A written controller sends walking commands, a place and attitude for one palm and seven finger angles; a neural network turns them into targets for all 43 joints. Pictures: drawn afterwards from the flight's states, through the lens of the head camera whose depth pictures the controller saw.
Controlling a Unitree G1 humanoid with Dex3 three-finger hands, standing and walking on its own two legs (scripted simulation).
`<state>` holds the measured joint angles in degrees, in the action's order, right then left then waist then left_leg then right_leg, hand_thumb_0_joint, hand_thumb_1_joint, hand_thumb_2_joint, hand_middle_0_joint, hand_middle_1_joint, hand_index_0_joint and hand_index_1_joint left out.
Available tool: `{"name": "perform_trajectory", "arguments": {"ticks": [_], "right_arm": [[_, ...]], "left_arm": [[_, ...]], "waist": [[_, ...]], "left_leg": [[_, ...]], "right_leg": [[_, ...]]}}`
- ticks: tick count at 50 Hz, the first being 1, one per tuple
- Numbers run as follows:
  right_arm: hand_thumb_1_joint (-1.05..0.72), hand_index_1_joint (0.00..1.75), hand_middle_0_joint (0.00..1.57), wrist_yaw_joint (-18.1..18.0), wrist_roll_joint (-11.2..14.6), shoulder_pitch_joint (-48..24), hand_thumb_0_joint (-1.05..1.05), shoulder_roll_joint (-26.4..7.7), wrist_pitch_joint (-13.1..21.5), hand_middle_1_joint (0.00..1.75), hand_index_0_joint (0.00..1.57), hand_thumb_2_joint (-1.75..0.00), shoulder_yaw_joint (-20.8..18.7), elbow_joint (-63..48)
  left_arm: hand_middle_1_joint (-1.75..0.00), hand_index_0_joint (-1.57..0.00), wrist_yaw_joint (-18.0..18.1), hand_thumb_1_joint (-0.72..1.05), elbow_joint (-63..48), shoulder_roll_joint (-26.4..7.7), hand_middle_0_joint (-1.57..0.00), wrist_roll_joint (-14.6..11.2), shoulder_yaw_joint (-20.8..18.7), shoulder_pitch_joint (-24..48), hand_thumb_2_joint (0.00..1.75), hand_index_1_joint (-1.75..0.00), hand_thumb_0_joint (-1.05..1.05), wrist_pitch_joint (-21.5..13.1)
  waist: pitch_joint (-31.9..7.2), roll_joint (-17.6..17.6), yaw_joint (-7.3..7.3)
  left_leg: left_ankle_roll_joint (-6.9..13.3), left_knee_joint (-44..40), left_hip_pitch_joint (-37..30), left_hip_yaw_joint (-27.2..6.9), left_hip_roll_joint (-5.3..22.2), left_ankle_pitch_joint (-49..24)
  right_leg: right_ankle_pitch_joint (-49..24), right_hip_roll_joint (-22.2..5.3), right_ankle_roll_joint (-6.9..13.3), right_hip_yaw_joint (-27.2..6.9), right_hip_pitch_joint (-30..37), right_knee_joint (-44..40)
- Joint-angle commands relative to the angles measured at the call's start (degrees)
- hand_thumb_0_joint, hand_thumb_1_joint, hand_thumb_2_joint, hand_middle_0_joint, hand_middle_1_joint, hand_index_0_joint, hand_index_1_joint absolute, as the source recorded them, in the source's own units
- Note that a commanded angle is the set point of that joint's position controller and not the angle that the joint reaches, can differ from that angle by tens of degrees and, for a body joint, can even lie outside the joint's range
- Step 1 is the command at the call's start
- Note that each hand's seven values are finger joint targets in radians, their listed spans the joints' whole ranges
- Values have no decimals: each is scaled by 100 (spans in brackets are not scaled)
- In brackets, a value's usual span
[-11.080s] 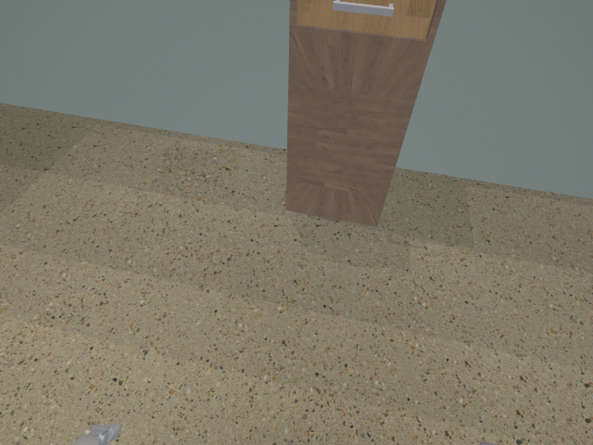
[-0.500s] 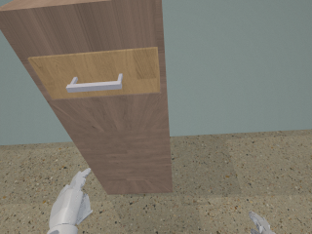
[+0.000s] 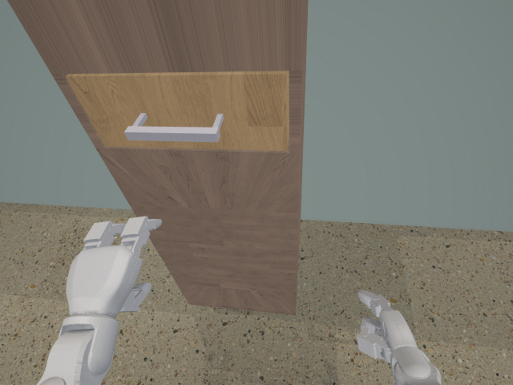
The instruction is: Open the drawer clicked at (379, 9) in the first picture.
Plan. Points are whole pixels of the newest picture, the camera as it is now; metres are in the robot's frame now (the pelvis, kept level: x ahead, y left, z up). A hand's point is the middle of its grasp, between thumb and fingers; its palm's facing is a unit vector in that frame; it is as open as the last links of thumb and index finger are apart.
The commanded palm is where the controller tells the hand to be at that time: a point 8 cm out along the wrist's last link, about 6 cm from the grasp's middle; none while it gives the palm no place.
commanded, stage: raise the hand with hooked fingers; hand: left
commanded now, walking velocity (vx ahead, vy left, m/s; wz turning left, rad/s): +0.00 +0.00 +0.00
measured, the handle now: (176, 126) +0.48 +0.22 +0.16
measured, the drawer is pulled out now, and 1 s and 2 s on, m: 0.00 0.00 0.00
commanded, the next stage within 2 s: move the hooked fingers above the handle in 1.26 s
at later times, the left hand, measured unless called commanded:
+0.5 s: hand (85, 212) +0.27 +0.27 +0.17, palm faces +0.17 -0.08 -0.98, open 13.3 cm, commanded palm +0.23 +0.27 +0.24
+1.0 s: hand (72, 185) +0.28 +0.27 +0.21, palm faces +0.06 -0.05 -1.00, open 13.9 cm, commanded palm +0.24 +0.28 +0.30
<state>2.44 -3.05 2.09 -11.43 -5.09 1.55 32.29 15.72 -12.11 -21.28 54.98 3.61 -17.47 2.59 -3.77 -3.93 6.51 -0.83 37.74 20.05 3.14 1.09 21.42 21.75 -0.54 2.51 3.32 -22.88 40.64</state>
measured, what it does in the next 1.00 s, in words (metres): shifts its weight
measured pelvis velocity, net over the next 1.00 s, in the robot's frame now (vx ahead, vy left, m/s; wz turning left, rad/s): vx -0.04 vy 0.03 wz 0.01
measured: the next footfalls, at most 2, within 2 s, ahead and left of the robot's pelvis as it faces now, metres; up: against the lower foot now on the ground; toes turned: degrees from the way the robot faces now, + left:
none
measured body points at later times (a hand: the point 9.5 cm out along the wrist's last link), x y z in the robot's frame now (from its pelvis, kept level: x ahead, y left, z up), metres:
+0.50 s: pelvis -0.01 +0.03 +0.02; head -0.01 -0.01 +0.47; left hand +0.26 +0.27 +0.22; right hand +0.22 -0.18 -0.07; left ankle -0.02 +0.13 -0.72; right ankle -0.01 -0.09 -0.72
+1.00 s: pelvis -0.04 +0.03 +0.02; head -0.03 -0.01 +0.47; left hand +0.27 +0.27 +0.27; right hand +0.17 -0.18 -0.08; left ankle -0.02 +0.13 -0.72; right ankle -0.01 -0.09 -0.72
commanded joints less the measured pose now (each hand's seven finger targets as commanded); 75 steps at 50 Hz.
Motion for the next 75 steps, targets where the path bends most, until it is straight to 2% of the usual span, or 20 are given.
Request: {"name": "perform_trajectory", "arguments": {"ticks": [1, 5, 10, 15, 20, 26, 30, 31, 35, 38, 42, 45, 52, 56, 60, 64, 67, 71, 73, 75], "right_arm": [[-90, 30, 20, -125, 207, -731, 0, -705, 137, 30, 20, -90, -162, -969], [-90, 30, 20, -141, 247, -712, 0, -748, 73, 30, 20, -90, -178, -951], [-90, 30, 20, -221, 265, -589, 0, -795, 220, 30, 20, -90, -293, -827], [-90, 30, 20, -256, 335, -564, 0, -853, 219, 30, 20, -90, -345, -633], [-90, 30, 20, -290, 438, -706, 0, -887, 135, 30, 20, -90, -302, -572], [-90, 30, 20, -271, 494, -872, 0, -897, 156, 30, 20, -90, -202, -639], [-90, 30, 20, -247, 473, -770, 0, -926, 117, 30, 20, -90, -146, -582], [-90, 30, 20, -244, 529, -849, 0, -952, 113, 30, 20, -90, -123, -614], [-90, 30, 20, -242, 511, -754, 0, -987, 117, 30, 20, -90, -91, -605], [-90, 30, 20, -245, 523, -686, 0, -998, 202, 30, 20, -90, -113, -615], [-90, 30, 20, -191, 553, -564, 0, -975, 238, 30, 20, -90, -107, -733], [-90, 30, 20, -174, 549, -561, 0, -1049, 244, 30, 20, -90, -133, -809], [-90, 30, 20, -178, 474, -456, 0, -973, 486, 30, 20, -90, -194, -695], [-90, 30, 20, -180, 538, -420, 0, -1019, 509, 30, 20, -90, -246, -529], [-90, 30, 20, -174, 571, -501, 0, -1071, 420, 30, 20, -90, -227, -503], [-90, 30, 20, -167, 615, -662, 0, -1100, 349, 30, 20, -90, -192, -688], [-90, 30, 20, -184, 571, -714, 0, -1044, 391, 30, 20, -90, -158, -772], [-90, 30, 20, -296, 524, -553, 0, -1068, 433, 30, 20, -90, -150, -615], [-90, 30, 20, -348, 501, -425, 0, -996, 457, 30, 20, -90, -133, -476], [-90, 30, 20, -348, 514, -379, 0, -981, 446, 30, 20, -90, -149, -437]], "left_arm": [[-87, -26, -332, 1, -758, -1487, -26, -119, -1112, -435, 52, -87, 0, 384], [-93, -27, -503, -8, -1609, -1675, -27, -246, -1293, 188, 48, -93, 0, 412], [-100, -28, -563, -20, -2090, -1572, -28, -496, -1172, 964, 43, -100, 0, 146], [-108, -29, -832, -31, -1631, -1736, -29, -504, -1124, 1657, 38, -108, 0, 165], [-115, -29, -1206, -43, -1234, -2130, -29, -521, -1152, 2935, 33, -115, 0, 421], [-120, -30, -1751, -50, -1042, -2417, -30, -713, -1227, 3984, 30, -120, 0, 548], [-120, -30, -2141, -50, -569, -2572, -30, -692, -1154, 4656, 30, -120, 0, 644], [-120, -30, -2217, -50, -456, -2613, -30, -763, -1241, 4699, 30, -120, 0, 684], [-120, -30, -2564, -50, -77, -2820, -30, -715, -1167, 5501, 30, -120, 0, 709], [-120, -30, -2756, -50, -161, -3019, -30, -745, -1199, 6141, 30, -120, 0, 598], [-120, -30, -3068, -50, 98, -2650, -30, -905, -1022, 5278, 30, -120, 0, 501], [-120, -30, -3127, -50, -152, -2774, -30, -999, -1179, 5104, 30, -120, 0, 343], [-120, -30, -2563, -50, -998, -3349, -30, -1073, -1898, 5634, 30, -120, 0, -194], [-120, -30, -2271, -50, -421, -3238, -30, -1165, -1999, 5472, 30, -120, 0, -71], [-120, -30, -2337, -50, 189, -2834, -30, -1115, -1511, 5282, 30, -120, 0, 323], [-120, -30, -2707, -50, -89, -2548, -30, -1011, -975, 5125, 30, -120, 0, 581], [-120, -30, -2882, -50, -628, -2690, -30, -916, -1020, 5159, 30, -120, 0, 453], [-120, -30, -2739, -50, -582, -3406, -30, -980, -1743, 5627, 30, -120, 0, 54], [-120, -30, -2610, -50, -73, -3312, -30, -1021, -1739, 5975, 30, -120, 0, -77], [-120, -30, -2460, -50, 134, -3313, -30, -1081, -1821, 6119, 30, -120, 0, -146]], "waist": [[-812, 909, 119], [-1098, 378, 79], [-1112, 43, -75], [-767, 288, -131], [-735, 65, -124], [-893, -213, -102], [-679, 116, -122], [-618, -2, -156], [-663, 163, -152], [-1003, -39, -174], [-954, 253, -123], [-735, 273, -108], [-1299, -223, -11], [-919, -108, -23], [-695, 173, -54], [-882, 340, -139], [-1178, 365, -156], [-997, 350, -173], [-767, 359, -201], [-871, 210, -157]], "left_leg": [[217, -766, -112, -89, -287, -2092], [225, -991, -445, -73, -239, -2585], [252, -1124, -945, -128, -226, -2680], [239, -1324, -1091, -178, -228, -2617], [175, -1599, -1208, -256, -208, -2456], [138, -1745, -1422, -385, -165, -2624], [121, -1895, -1272, -355, -155, -2379], [121, -1880, -1259, -380, -126, -2296], [122, -1969, -1128, -368, -155, -1968], [132, -1910, -1297, -416, -168, -1985], [165, -1869, -1198, -346, -188, -1884], [196, -1898, -1033, -316, -174, -1735], [190, -1800, -1252, -384, -238, -2053], [147, -1837, -1124, -337, -201, -1927], [136, -1854, -873, -212, -224, -1716], [183, -1783, -883, -165, -256, -1476], [242, -1676, -988, -181, -289, -1590], [270, -1646, -1002, -234, -278, -1499], [245, -1701, -932, -247, -281, -1530], [218, -1702, -955, -239, -293, -1684]], "right_leg": [[-3231, -23, -136, -884, 1801, -880], [-3770, -82, -155, -728, 2193, -968], [-3256, -62, -150, -504, 1953, -1257], [-2753, -44, -137, -299, 1755, -1456], [-2141, -14, -92, -191, 1825, -1595], [-2035, 63, -48, -183, 2001, -1692], [-1818, 50, -68, -114, 1922, -1780], [-1729, 86, -39, -136, 1879, -1806], [-1432, 34, -58, -108, 1814, -1821], [-1373, 25, -41, -133, 1830, -1797], [-1364, -5, -71, -120, 1833, -1801], [-1312, -5, -82, -127, 1758, -1815], [-1384, -13, -58, -191, 2019, -1781], [-1309, 14, -65, -208, 1841, -1896], [-1259, -63, -96, -223, 1793, -1884], [-1104, -101, -146, -291, 1834, -1873], [-1264, -109, -153, -326, 1984, -1790], [-1153, -51, -181, -342, 1862, -1925], [-1127, -76, -165, -260, 1772, -1960], [-1295, -78, -163, -252, 1842, -1957]]}}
